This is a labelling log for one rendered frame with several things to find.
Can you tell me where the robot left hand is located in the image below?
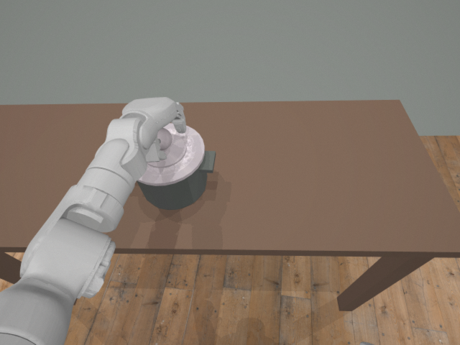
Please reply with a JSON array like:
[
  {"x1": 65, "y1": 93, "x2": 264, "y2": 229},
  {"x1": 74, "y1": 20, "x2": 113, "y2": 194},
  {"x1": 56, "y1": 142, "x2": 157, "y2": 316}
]
[{"x1": 122, "y1": 97, "x2": 186, "y2": 162}]

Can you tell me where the knob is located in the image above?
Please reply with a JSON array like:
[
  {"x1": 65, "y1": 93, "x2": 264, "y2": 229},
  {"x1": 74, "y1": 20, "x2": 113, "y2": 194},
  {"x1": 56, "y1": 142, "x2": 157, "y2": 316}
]
[{"x1": 157, "y1": 128, "x2": 173, "y2": 150}]

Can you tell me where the left robot forearm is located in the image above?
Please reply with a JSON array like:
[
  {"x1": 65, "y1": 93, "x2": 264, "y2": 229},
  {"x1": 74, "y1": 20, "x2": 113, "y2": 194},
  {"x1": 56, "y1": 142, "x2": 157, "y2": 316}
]
[{"x1": 20, "y1": 110, "x2": 158, "y2": 277}]

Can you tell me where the lid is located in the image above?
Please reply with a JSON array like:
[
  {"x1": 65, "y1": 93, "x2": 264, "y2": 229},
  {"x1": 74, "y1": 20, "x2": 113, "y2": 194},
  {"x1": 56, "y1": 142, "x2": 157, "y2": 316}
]
[{"x1": 138, "y1": 123, "x2": 205, "y2": 186}]

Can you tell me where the pot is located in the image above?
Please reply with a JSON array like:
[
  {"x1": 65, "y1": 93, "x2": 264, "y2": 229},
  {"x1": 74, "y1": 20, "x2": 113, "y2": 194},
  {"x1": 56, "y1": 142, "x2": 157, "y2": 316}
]
[{"x1": 137, "y1": 151, "x2": 216, "y2": 210}]

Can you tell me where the table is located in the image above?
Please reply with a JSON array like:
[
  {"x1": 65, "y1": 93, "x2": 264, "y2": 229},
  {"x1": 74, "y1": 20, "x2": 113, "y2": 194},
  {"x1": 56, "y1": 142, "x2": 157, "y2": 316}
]
[{"x1": 0, "y1": 100, "x2": 460, "y2": 311}]

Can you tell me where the robot left upper arm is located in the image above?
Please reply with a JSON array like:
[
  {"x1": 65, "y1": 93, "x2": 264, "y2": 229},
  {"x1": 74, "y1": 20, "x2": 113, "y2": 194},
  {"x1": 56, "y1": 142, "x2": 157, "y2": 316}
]
[{"x1": 0, "y1": 217, "x2": 116, "y2": 345}]

